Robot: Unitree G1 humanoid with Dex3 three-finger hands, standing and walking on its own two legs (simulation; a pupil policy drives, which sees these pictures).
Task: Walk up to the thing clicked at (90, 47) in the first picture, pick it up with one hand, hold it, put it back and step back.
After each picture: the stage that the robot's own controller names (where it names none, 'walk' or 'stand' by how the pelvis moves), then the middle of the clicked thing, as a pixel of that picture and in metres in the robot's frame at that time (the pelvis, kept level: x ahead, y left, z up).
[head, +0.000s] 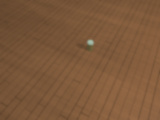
stand; (90, 45) +1.30 -0.08 -0.72
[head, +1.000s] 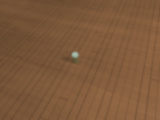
walk; (75, 58) +1.15 +0.19 -0.70
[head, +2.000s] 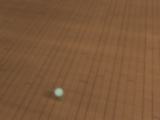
walk; (59, 94) +0.67 +0.29 -0.71
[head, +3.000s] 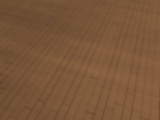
walk; out of the picture +0.43 +0.18 -0.71
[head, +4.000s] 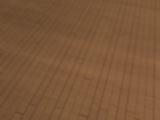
stand; out of the picture +0.36 +0.20 -0.72
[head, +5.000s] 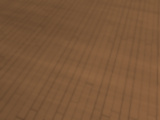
stand; out of the picture +0.33 +0.19 -0.72
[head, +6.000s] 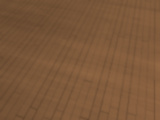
stand; out of the picture +0.35 +0.20 -0.73
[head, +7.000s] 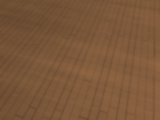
stand; out of the picture +0.34 +0.21 -0.73
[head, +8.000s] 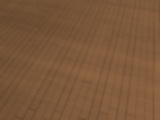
stand; out of the picture +0.34 +0.21 -0.73
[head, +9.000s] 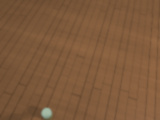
go down; (47, 114) +0.36 +0.21 -0.67
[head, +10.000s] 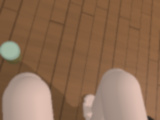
go down; (11, 53) +0.42 +0.24 -0.28
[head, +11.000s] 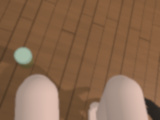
close in; (24, 58) +0.42 +0.23 -0.30
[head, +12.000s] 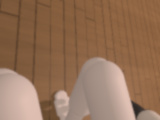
close in; out of the picture +0.41 +0.26 -0.22
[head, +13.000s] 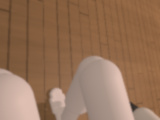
close; out of the picture +0.40 +0.27 -0.22
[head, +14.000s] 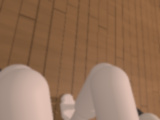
lift; out of the picture +0.35 +0.25 -0.18
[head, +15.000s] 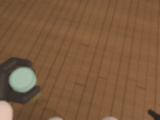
lift; (27, 86) +0.32 +0.18 +0.01
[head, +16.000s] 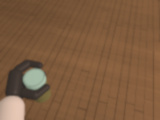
hold; (38, 86) +0.33 +0.16 +0.01
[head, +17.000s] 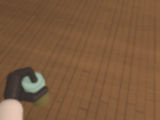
hold; (37, 90) +0.32 +0.17 +0.00
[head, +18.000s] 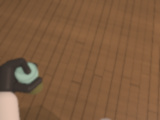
crouch; (30, 79) +0.36 +0.18 -0.06
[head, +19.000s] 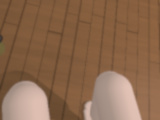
lower; out of the picture +0.47 +0.25 -0.09
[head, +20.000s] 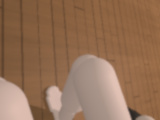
lower; out of the picture +0.42 +0.29 -0.23
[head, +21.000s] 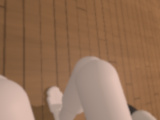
lower; out of the picture +0.41 +0.29 -0.23
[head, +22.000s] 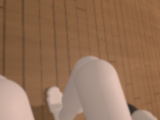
lower; out of the picture +0.41 +0.29 -0.23
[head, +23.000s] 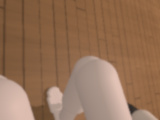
lower; out of the picture +0.41 +0.29 -0.23
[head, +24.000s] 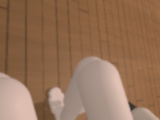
open; out of the picture +0.41 +0.27 -0.23
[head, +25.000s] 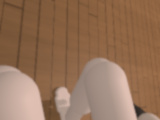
stand; out of the picture +0.40 +0.26 -0.23
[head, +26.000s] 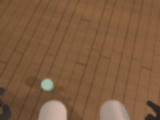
walk; (48, 86) +0.41 +0.20 -0.49
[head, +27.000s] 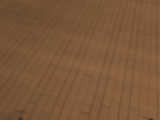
stand; out of the picture +0.36 +0.18 -0.66
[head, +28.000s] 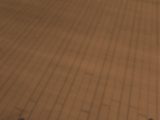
stand; out of the picture +0.37 +0.18 -0.67
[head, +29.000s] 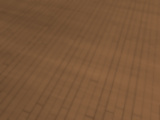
stand; out of the picture +0.38 +0.16 -0.72
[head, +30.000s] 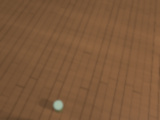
walk; (58, 106) +0.41 +0.13 -0.71
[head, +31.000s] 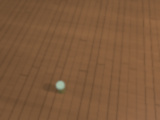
walk; (60, 87) +0.59 +0.19 -0.69
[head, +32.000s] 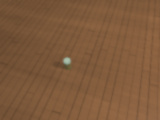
stand; (67, 64) +0.93 +0.22 -0.70
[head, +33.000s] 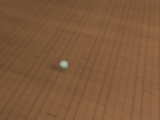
stand; (64, 67) +0.95 +0.19 -0.71
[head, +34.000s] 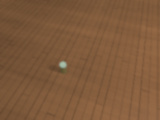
stand; (63, 67) +0.97 +0.20 -0.72
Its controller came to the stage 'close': yes
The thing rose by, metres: 0.71
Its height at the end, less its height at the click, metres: +0.00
